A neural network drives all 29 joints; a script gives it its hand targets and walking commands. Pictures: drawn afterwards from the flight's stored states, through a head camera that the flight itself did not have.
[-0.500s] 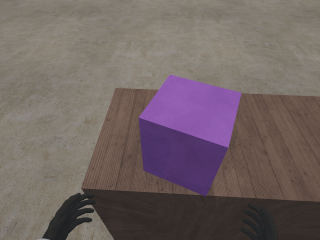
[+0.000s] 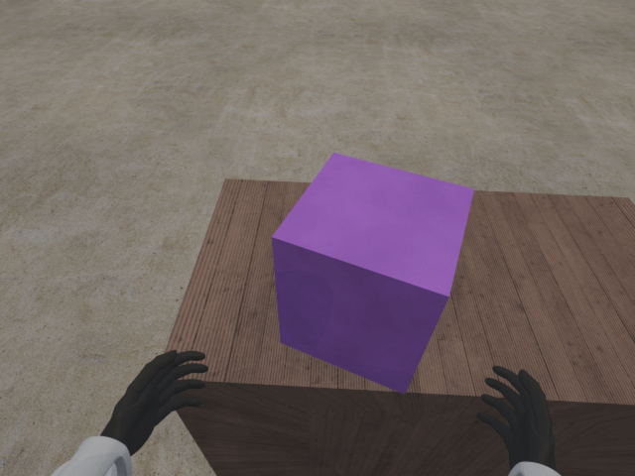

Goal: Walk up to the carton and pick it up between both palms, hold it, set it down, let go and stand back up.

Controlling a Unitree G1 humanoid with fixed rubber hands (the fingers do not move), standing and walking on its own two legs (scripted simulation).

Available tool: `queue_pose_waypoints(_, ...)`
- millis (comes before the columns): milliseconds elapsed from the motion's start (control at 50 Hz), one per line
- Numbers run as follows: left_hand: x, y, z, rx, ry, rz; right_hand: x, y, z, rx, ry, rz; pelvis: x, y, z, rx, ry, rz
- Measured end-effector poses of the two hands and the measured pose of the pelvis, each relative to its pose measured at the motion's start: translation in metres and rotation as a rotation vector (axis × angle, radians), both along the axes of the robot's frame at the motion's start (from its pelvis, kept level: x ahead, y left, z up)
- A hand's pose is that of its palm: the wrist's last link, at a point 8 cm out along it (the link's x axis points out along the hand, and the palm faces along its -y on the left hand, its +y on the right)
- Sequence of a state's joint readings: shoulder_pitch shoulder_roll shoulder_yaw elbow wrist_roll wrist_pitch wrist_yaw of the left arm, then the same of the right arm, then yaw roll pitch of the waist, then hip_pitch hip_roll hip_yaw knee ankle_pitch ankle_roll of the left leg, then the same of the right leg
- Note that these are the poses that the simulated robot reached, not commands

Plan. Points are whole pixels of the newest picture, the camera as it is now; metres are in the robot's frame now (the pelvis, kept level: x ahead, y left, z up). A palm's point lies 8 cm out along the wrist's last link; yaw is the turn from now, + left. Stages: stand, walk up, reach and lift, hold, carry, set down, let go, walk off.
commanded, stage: reach and lift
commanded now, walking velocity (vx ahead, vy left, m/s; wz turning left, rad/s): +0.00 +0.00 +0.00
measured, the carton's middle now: (368, 272) +0.41 -0.03 +0.02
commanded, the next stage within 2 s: none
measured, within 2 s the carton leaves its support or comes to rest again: neither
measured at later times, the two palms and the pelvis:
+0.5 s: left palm (165, 325) +0.26 +0.22 +0.08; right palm (546, 397) +0.21 -0.21 +0.07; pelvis +0.01 +0.00 +0.00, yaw -1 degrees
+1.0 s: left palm (187, 259) +0.33 +0.21 +0.11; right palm (547, 335) +0.27 -0.21 +0.10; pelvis -0.01 +0.01 +0.00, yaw -1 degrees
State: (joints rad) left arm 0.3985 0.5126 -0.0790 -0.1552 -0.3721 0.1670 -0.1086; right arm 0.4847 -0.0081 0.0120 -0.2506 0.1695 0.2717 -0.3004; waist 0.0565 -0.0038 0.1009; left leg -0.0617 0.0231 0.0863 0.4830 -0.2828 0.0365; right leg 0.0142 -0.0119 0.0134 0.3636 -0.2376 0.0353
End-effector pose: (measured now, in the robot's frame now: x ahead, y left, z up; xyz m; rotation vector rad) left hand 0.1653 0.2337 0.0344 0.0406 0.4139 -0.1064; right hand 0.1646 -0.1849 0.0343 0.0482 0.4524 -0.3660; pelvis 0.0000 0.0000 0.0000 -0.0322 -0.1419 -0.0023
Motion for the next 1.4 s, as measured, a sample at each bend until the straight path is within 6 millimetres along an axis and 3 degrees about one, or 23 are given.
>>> queue_pose_waypoints(200,0.044,-0.004,0.024,0.031,-0.025,-0.026,0.027,-0.002,0.012,0.034,-0.026,0.024,0.003,-0.002,0.001,0.007,0.011,-0.004)
queue_pose_waypoints(380,0.079,-0.008,0.040,0.044,-0.033,-0.041,0.040,-0.013,0.025,0.024,-0.045,0.015,0.006,-0.003,0.003,0.013,0.024,-0.012)
queue_pose_waypoints(660,0.117,-0.015,0.047,0.040,-0.034,-0.063,0.064,-0.022,0.039,0.019,-0.086,0.014,0.004,0.000,0.005,0.017,0.058,-0.024)
queue_pose_waypoints(980,0.165,-0.022,0.075,0.049,-0.063,-0.088,0.103,-0.027,0.061,0.027,-0.150,0.008,-0.007,0.007,0.004,0.007,0.081,-0.015)
queue_pose_waypoints(1400,0.226,-0.050,0.100,0.038,-0.061,-0.088,0.136,-0.047,0.085,0.033,-0.173,-0.018,-0.023,0.005,0.002,0.007,0.150,-0.015)
